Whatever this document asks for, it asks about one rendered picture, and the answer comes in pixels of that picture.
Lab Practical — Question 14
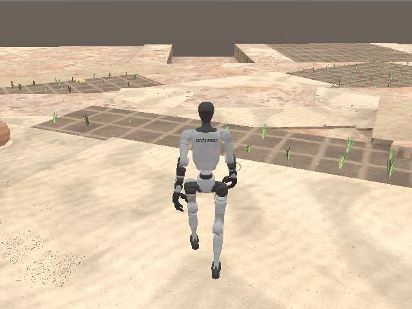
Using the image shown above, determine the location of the right robot thigh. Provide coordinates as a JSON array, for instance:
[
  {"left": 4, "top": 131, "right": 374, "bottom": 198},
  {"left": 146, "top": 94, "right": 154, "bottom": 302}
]
[{"left": 212, "top": 181, "right": 228, "bottom": 236}]

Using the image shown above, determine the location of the robot right upper arm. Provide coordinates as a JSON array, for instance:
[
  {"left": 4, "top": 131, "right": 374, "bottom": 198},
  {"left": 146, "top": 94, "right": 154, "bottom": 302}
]
[{"left": 220, "top": 129, "right": 234, "bottom": 164}]

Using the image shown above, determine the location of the robot left shin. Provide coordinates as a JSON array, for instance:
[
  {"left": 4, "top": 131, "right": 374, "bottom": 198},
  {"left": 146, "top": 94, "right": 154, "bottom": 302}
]
[{"left": 187, "top": 203, "right": 198, "bottom": 241}]

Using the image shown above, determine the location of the robot left hand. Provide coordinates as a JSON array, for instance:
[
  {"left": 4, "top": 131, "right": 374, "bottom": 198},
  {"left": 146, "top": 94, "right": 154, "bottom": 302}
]
[{"left": 173, "top": 192, "right": 188, "bottom": 212}]

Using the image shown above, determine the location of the robot left upper arm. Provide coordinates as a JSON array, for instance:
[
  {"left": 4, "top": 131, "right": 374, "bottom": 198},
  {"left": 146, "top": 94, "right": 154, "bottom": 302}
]
[{"left": 180, "top": 129, "right": 193, "bottom": 167}]

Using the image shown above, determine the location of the robot right hand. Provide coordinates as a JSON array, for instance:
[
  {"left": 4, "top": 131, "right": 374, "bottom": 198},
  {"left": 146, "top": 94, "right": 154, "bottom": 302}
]
[{"left": 222, "top": 175, "right": 237, "bottom": 189}]

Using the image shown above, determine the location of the right robot forearm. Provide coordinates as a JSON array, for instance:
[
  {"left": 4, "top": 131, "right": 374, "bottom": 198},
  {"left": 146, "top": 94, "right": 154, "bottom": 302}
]
[{"left": 227, "top": 154, "right": 237, "bottom": 178}]

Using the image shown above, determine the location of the left robot forearm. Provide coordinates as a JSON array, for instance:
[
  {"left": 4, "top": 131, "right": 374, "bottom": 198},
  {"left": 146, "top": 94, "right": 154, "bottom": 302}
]
[{"left": 174, "top": 157, "right": 186, "bottom": 192}]

